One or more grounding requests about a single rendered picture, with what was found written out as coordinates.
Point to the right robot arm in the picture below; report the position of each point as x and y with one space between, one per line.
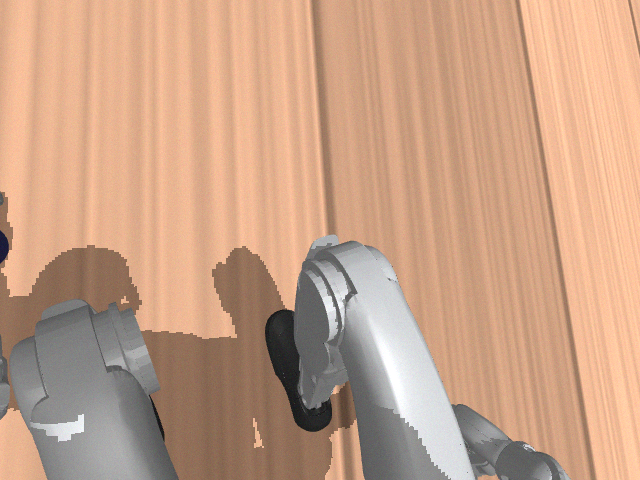
520 461

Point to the right robot hand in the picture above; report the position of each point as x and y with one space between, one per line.
483 440

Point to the tin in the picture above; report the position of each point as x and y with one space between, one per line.
4 247

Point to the right robot foot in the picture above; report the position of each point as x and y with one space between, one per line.
279 334

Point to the left robot foot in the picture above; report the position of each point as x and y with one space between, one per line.
158 419

